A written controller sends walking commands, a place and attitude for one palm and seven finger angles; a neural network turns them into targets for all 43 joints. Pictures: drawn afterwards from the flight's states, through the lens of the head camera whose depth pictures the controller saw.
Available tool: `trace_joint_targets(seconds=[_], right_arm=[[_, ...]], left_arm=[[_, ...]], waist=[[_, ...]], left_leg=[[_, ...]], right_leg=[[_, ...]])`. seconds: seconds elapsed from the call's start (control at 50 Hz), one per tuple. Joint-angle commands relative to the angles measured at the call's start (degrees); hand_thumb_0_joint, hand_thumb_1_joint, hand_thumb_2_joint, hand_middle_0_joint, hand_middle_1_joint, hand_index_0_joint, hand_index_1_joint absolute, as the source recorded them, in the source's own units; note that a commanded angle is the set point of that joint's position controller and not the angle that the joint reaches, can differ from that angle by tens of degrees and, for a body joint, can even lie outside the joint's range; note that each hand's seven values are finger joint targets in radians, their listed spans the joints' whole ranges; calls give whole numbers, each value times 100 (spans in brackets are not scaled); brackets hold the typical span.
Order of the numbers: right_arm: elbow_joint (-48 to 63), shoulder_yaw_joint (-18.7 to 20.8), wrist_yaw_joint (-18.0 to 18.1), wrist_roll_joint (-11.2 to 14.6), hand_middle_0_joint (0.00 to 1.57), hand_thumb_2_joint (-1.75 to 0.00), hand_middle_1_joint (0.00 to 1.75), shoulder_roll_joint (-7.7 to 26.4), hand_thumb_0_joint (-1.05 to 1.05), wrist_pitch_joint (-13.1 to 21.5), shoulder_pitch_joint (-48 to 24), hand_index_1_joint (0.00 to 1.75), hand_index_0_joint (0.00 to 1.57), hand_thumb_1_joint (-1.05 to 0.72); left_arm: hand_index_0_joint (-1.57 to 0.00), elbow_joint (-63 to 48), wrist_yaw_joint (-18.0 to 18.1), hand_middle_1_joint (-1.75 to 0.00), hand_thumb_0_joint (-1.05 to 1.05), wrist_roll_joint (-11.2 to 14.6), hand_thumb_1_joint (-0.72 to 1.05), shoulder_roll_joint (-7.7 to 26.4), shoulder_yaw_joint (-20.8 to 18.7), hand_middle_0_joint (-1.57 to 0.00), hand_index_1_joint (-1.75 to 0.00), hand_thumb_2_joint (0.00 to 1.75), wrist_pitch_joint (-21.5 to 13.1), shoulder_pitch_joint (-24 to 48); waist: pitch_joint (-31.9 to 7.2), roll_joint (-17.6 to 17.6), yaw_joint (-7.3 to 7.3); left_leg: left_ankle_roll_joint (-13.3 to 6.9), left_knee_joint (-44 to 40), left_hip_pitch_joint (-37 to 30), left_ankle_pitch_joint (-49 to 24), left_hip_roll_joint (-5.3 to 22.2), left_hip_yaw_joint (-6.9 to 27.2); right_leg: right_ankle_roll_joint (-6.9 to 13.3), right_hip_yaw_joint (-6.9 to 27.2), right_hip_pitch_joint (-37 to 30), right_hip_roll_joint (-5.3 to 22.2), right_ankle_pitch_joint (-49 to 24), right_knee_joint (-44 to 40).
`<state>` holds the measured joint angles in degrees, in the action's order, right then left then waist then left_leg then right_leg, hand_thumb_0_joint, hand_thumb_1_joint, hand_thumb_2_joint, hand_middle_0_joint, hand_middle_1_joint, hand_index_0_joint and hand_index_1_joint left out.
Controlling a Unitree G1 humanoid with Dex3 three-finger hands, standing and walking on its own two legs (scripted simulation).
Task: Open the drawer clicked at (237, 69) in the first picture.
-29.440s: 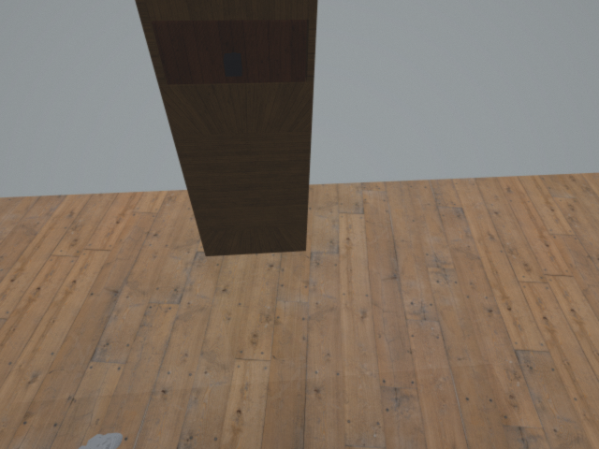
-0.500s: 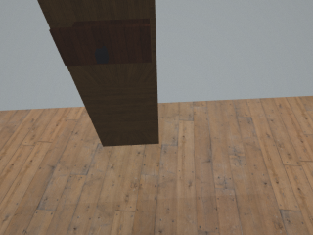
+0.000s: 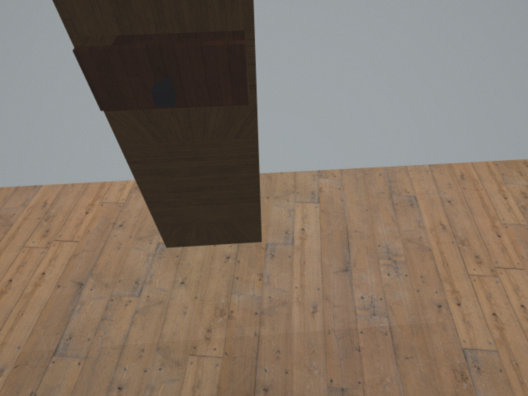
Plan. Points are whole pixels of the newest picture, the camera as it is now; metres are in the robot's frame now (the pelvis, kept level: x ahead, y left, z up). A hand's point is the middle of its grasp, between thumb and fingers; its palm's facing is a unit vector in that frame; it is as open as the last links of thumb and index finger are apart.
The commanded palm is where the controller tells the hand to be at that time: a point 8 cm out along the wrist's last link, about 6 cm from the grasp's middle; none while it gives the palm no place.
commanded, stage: look to check the result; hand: left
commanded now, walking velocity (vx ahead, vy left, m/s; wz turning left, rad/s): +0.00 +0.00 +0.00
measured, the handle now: (165, 89) +0.74 +0.27 +0.07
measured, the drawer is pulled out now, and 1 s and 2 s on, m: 0.06 0.06 0.06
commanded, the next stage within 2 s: turn to face it in 0.68 s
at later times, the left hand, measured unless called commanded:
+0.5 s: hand out of the picture +0.05 +0.24 -0.16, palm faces +0.00 -0.95 -0.32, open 7.4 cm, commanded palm none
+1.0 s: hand out of the picture +0.06 +0.25 -0.16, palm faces +0.02 -0.94 -0.34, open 7.4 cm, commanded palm none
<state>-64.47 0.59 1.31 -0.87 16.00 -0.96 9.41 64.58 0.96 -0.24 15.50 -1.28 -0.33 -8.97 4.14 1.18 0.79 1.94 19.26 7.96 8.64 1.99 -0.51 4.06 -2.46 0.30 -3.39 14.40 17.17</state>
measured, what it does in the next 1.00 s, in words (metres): stands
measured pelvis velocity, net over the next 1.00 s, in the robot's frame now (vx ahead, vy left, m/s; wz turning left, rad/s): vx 0.00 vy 0.01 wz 0.02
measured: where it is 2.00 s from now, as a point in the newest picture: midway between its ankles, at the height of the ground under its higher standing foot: outside the picture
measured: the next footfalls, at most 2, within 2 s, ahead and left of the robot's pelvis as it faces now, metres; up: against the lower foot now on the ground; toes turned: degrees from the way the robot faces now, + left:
right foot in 1.60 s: +0.27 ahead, -0.11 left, +0.00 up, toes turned +5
left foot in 1.84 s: +0.23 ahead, +0.14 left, +0.00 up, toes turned +12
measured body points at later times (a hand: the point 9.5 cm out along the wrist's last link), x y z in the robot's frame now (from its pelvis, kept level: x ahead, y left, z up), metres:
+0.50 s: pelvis +0.00 +0.00 +0.00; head +0.01 +0.00 +0.45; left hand +0.05 +0.29 -0.14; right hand +0.05 -0.27 -0.15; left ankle +0.02 +0.14 -0.75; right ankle -0.05 -0.07 -0.75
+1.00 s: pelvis +0.00 +0.01 +0.00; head +0.01 +0.00 +0.45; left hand +0.06 +0.30 -0.13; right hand +0.06 -0.27 -0.15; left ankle +0.02 +0.14 -0.75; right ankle -0.05 -0.07 -0.75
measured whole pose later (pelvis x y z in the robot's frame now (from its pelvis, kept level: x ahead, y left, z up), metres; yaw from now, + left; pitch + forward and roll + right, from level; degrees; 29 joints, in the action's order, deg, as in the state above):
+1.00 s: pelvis +0.00 +0.01 +0.00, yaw +1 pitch -3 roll +0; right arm -63.9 0.7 0.9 -0.9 17.3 -1.1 7.8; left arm 63.8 1.1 -0.3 17.0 -1.2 -0.3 -7.4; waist 4.3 1.1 0.9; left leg 1.3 19.5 8.7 8.3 0.8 0.4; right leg 3.3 -3.5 0.9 -2.3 14.9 18.1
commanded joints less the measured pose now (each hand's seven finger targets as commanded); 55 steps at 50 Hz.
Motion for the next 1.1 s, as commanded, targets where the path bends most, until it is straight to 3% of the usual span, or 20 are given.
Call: trace_joint_targets(seconds=[0.0, 0.54, 0.92, 0.96, 1.0, 1.04, 1.08], right_arm=[[298, 141, 61, 9, 20, -90, 30, 942, 0, 114, -46, 30, 20, -90], [325, 160, 36, 19, 20, -90, 30, 1070, 0, 121, -195, 30, 20, -90], [372, 163, 15, 16, 20, -90, 30, 1103, 0, 104, -249, 30, 20, -90], [276, 62, -2, -14, 20, -90, 30, 647, 0, 50, -75, 30, 20, -90], [192, 16, -37, -54, 20, -90, 30, 422, 0, -8, 74, 30, 20, -90], [211, 29, -73, -88, 20, -90, 30, 353, 0, -20, 134, 30, 20, -90], [298, 53, -96, -109, 20, -90, 30, 315, 0, -13, -1, 30, 20, -90]], left_arm=[[-20, -301, 70, -30, 0, -15, 90, 1080, -200, -20, -30, 90, -112, 4], [-20, -313, 48, -30, 0, -32, 90, 1190, -193, -20, -30, 90, -131, 69], [-20, -362, 62, -30, 0, -21, 90, 1216, -194, -20, -30, 90, -92, 128], [-20, -266, 76, -30, 0, -15, 90, 819, -103, -20, -30, 90, -53, -53], [-20, -177, 54, -30, 0, -35, 90, 715, -70, -20, -30, 90, 11, -274], [-20, -149, 23, -30, 0, -68, 90, 828, -127, -20, -30, 90, 31, -446], [-20, -152, 0, -30, 0, -87, 90, 887, -174, -20, -30, 90, 28, -599]], waist=[[-289, -94, -29], [-299, -107, -27], [-409, -46, -44], [-402, -134, -26], [-183, -244, -65], [101, -570, -130], [511, -845, -232]], left_leg=[[-274, -49, -345, -1055, 497, 444], [-288, -137, -432, -955, 518, 517], [-296, -38, -300, -1253, 496, 620], [-242, 47, -221, -819, 421, 562], [-215, 220, 80, 110, 251, 440], [-202, 652, 679, 782, 44, 243], [-167, 1474, 1423, 1443, -29, 36]], right_leg=[[-151, 645, 426, 1066, -1724, -324], [-160, 697, 553, 1048, -1340, -412], [-160, 497, 384, 1129, -1450, -178], [-213, 455, 398, 1135, -909, -246], [-163, 549, 526, 1173, 443, -351], [24, 850, 474, 1340, 1490, -583], [398, 1310, 421, 1786, 1788, -787]])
